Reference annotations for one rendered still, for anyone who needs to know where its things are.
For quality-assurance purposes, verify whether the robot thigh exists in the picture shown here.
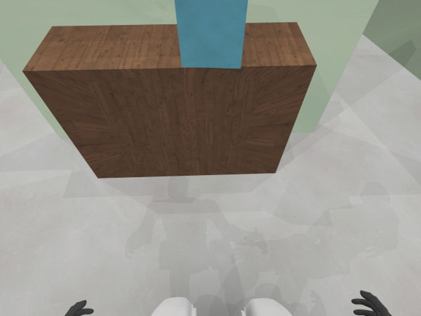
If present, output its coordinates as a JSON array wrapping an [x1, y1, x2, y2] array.
[[240, 298, 292, 316], [151, 297, 197, 316]]

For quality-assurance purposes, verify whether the pedestal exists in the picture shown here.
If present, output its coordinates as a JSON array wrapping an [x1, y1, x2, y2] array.
[[23, 22, 317, 178]]

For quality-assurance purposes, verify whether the left robot hand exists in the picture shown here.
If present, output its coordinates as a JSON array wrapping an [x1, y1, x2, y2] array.
[[65, 300, 94, 316]]

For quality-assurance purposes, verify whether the right robot thigh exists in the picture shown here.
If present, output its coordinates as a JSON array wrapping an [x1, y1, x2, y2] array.
[[240, 298, 292, 316]]

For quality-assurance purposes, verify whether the carton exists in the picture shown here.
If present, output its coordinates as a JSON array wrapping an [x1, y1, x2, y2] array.
[[174, 0, 248, 68]]

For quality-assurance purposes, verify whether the right robot hand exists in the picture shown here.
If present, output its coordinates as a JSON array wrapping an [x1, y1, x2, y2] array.
[[351, 290, 392, 316]]

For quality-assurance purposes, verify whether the left robot thigh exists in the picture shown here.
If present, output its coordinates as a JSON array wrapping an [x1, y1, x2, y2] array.
[[151, 297, 197, 316]]

